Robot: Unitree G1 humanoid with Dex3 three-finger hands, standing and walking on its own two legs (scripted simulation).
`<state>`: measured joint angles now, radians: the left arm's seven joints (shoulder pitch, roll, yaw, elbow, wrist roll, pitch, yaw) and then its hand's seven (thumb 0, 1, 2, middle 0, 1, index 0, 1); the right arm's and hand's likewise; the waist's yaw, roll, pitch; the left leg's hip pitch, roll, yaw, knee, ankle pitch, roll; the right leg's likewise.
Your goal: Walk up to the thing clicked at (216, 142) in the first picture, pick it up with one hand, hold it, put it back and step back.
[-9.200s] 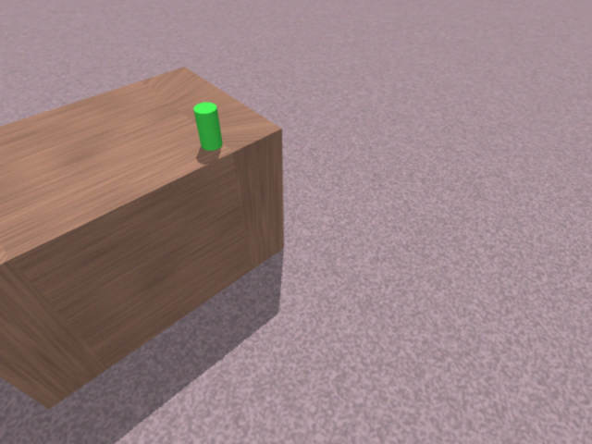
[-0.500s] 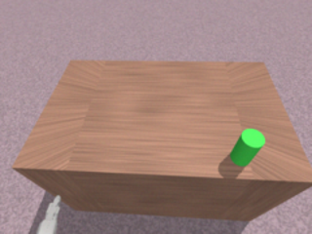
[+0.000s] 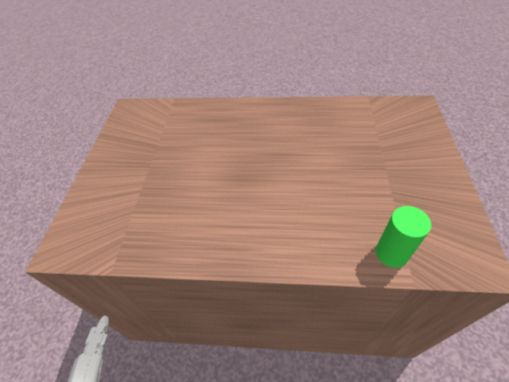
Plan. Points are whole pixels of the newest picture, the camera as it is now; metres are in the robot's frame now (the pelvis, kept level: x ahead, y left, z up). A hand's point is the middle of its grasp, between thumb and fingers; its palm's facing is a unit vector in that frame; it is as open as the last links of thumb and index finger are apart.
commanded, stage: go down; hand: right
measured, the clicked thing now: (400, 238) +0.41 -0.24 -0.08
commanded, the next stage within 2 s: approach in 0.48 s
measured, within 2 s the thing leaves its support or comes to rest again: neither
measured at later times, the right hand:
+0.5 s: hand out of the picture +0.30 -0.42 +0.04, palm faces +0.28 +0.96 -0.11, open 17.6 cm
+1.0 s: hand (491, 259) +0.35 -0.35 -0.03, palm faces +0.24 +0.97 +0.09, open 17.7 cm
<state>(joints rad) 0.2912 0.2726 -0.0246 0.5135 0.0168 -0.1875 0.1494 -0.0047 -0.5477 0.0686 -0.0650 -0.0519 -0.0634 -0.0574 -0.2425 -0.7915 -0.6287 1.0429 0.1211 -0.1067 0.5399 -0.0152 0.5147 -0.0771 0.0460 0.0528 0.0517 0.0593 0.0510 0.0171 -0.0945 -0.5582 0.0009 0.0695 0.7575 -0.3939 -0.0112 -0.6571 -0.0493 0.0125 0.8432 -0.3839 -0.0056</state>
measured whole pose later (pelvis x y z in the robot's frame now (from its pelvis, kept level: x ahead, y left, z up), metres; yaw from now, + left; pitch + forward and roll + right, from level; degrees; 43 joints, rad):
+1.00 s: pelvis -0.02 +0.00 -0.04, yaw +1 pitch +19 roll +4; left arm 0.31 0.25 -0.04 0.28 0.05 -0.24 0.09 0.00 -0.57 0.08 -0.07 -0.04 -0.05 -0.06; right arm -0.44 -0.69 -0.69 1.17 0.26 -0.47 0.55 -0.02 0.60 -0.07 0.02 0.05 0.04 0.06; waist 0.14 0.07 -0.14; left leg -0.87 0.00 0.07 1.01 -0.47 -0.02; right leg -0.97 -0.06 0.02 1.09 -0.46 -0.01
